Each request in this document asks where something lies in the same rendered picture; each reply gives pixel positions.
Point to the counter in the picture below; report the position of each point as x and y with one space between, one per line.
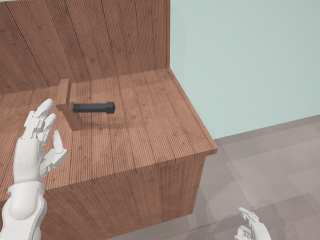
138 167

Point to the tap lever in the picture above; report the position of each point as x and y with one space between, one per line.
108 107

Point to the robot left forearm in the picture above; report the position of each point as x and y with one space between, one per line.
24 211

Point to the left robot hand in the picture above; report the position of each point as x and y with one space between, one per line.
29 153

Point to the right robot hand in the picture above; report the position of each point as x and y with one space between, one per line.
258 230

